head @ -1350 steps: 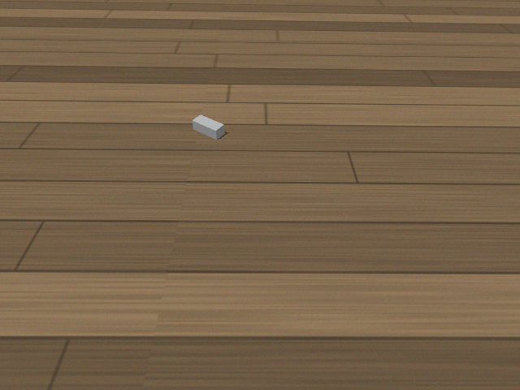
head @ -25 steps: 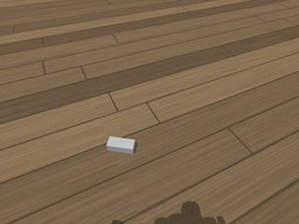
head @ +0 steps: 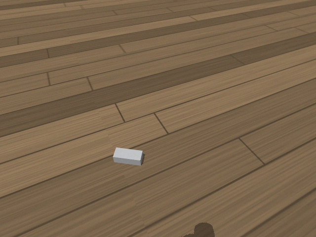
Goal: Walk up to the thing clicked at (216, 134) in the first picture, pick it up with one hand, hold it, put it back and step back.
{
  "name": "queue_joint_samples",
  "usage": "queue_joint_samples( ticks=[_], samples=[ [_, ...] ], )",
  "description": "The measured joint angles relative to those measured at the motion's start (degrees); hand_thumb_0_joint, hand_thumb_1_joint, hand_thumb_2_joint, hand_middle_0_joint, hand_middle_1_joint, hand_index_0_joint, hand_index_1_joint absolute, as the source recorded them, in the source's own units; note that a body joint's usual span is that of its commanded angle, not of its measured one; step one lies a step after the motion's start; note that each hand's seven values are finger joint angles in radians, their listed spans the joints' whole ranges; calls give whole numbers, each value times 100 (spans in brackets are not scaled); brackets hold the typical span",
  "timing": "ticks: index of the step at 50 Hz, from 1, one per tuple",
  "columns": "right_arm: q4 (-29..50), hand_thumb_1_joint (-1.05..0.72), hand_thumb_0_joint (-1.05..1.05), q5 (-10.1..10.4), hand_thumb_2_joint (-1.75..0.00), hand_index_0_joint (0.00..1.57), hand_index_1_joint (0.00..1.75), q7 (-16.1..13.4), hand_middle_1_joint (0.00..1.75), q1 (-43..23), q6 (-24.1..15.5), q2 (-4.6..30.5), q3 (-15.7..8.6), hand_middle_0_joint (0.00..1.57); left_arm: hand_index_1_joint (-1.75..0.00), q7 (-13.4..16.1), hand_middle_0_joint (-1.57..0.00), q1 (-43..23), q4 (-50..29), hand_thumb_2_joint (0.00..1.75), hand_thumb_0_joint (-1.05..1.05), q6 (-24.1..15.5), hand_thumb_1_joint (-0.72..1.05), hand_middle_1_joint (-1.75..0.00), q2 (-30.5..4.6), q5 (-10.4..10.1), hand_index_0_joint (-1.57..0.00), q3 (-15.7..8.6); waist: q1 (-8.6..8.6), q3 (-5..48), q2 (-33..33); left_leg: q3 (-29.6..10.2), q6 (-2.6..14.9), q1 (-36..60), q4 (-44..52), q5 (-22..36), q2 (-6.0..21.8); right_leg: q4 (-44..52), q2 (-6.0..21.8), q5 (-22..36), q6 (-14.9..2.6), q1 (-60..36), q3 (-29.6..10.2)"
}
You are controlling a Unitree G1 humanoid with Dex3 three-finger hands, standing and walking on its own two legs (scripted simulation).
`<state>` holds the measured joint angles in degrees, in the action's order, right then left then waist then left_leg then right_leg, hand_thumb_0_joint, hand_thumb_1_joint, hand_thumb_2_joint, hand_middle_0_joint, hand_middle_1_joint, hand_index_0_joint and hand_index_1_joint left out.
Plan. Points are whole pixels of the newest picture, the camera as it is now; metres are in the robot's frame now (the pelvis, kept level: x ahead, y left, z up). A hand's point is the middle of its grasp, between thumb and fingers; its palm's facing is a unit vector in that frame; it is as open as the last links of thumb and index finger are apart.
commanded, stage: stand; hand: left
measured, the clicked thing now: (128, 156) +0.84 +0.20 -0.75
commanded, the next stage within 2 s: walk up in 0.44 s
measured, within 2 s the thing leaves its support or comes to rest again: neither
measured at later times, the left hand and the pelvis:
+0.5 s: hand out of the picture +0.09 +0.25 -0.15, palm faces -0.02 -0.94 -0.34, open 7.4 cm; pelvis +0.01 +0.00 +0.00, yaw +0 degrees
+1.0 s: hand (39, 232) +0.21 +0.34 -0.15, palm faces -0.12 -0.93 -0.35, open 7.4 cm; pelvis +0.14 +0.06 -0.01, yaw -4 degrees
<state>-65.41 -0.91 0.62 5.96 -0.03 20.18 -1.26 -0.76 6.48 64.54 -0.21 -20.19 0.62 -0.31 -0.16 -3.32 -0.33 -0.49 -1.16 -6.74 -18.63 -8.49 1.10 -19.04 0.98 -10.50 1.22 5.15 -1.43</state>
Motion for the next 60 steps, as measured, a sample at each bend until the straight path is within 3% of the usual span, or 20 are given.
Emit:
queue_joint_samples(
  ticks=[22, 27, 30, 34, 36, 37, 38, 40, 42, 45, 49, 52, 57, 58, 60],
  samples=[
    [-23, -90, 0, 25, -90, 21, 30, -19, 30, 79, -30, 10, 70, 21, -30, 11, -20, 34, -78, 89, 1, -26, 90, -30, -10, -29, -21, 74, -2, 18, 12, -7, -21, -52, -52, -55, 16, -80, -16, -70, -22, 64, 6],
    [349, -90, 0, -142, -90, 21, 30, 191, 30, 332, -10, 135, -145, 21, -30, -145, -20, 387, -389, 89, 1, -138, 90, -30, -13, 83, -21, -147, 38, 280, -70, -2, 260, -465, -1154, -1677, 6, -491, -95, -1052, -266, 219, -76],
    [506, -90, 0, -183, -90, 21, 30, 224, 30, 383, -11, 289, -265, 21, -30, -149, -20, 584, -560, 89, 1, -248, 90, -31, -80, 127, -21, -250, 115, 167, -67, 110, 253, -927, -2088, -1540, 0, -225, -37, -309, -331, 100, -146],
    [671, -90, 0, -177, -90, 21, 30, 291, 30, 449, -45, 498, -408, 21, -30, -157, -21, 832, -658, 89, 1, -215, 90, -31, -188, 148, -21, -322, 176, -50, -211, 5, 254, -1194, -1964, -1577, 200, -177, -34, -461, -98, -140, -109],
    [768, -90, 0, -167, -90, 21, 30, 311, 30, 519, -111, 492, -468, 20, -30, -178, -20, 969, -675, 89, 1, -128, 90, -31, -325, 149, -21, -347, 170, -89, -125, 68, 217, -1043, -1410, -987, 226, -518, 43, -758, -33, -117, -140],
    [817, -90, 0, -180, -90, 21, 30, 297, 30, 546, -172, 448, -497, 20, -30, -174, -20, 1026, -678, 89, 1, -76, 90, -31, -412, 142, -21, -363, 172, -126, 22, 179, 173, -951, -1309, -434, 142, -923, 148, -1027, -122, -7, -221],
    [876, -90, 0, -211, -90, 21, 30, 270, 30, 571, -235, 388, -518, 20, -30, -146, -20, 1074, -669, 89, 1, -27, 90, -31, -479, 133, -21, -378, 172, -156, 178, 312, 159, -905, -1389, -390, 52, -1592, 186, -1385, -227, 222, -395],
    [973, -90, 0, -211, -90, 21, 30, 234, 30, 682, -291, 281, -510, 20, -30, -87, -20, 1141, -623, 89, 1, 54, 90, -30, -509, 95, -21, -361, 67, -110, 272, 406, 193, -801, -1457, -635, 12, -2945, -61, -1676, -360, 774, -559],
    [1006, -90, 0, -161, -90, 21, 30, 231, 30, 839, -264, 211, -464, 21, -30, -94, -20, 1151, -647, 89, 1, 51, 90, -30, -513, 53, -20, -299, -33, -56, 257, 399, 267, -579, -1250, -706, 23, -3707, -222, -1543, -410, 1226, -399],
    [1055, -90, 0, -102, -90, 21, 30, 201, 30, 1055, -267, 133, -367, 21, -30, -158, -20, 1124, -788, 89, 1, -77, 90, -30, -521, -8, -20, -279, -64, -74, 290, 483, 270, -133, -759, -629, -18, -3842, -168, -1075, -363, 1714, -227],
    [1166, -90, 0, -62, -90, 21, 30, 196, 30, 1277, -312, 102, -301, 21, -30, -240, -20, 997, -971, 89, 1, -103, 90, -30, -499, -9, -20, -266, -126, -180, 271, 567, 318, 311, -410, -699, -108, -3146, 5, -708, -203, 2052, -168],
    [1270, -90, 0, -60, -90, 21, 30, 211, 30, 1372, -296, 152, -278, 21, -30, -301, -20, 887, -1113, 89, 1, -114, 90, -30, -438, 22, -20, -256, -142, -269, 185, 666, 314, 547, -412, -915, -138, -2362, 169, -444, -191, 2083, -1],
    [1478, -90, 0, -25, -90, 21, 30, 207, 30, 1519, -229, 248, -272, 21, -30, -327, -20, 728, -1274, 89, 1, -175, 90, -30, -334, 42, -20, -274, -230, -260, -25, 750, 190, 710, -981, -1637, -79, -1465, 143, -49, -331, 1694, 274],
    [1504, -90, 0, -8, -90, 21, 30, 196, 30, 1546, -208, 273, -269, 21, -30, -305, -20, 686, -1307, 89, 1, -220, 90, -30, -298, 42, -20, -289, -238, -264, -136, 717, 183, 668, -1285, -1861, 20, -1409, 53, 215, -328, 1596, 324],
    [1502, -90, 0, 17, -90, 21, 30, 153, 30, 1502, -136, 261, -247, 21, -30, -241, -20, 590, -1438, 89, 1, -326, 90, -30, -216, 39, -21, -313, -224, -338, -339, 465, 297, 283, -2475, -2045, 187, -1679, -91, -20, -305, 1522, 469]
  ],
)
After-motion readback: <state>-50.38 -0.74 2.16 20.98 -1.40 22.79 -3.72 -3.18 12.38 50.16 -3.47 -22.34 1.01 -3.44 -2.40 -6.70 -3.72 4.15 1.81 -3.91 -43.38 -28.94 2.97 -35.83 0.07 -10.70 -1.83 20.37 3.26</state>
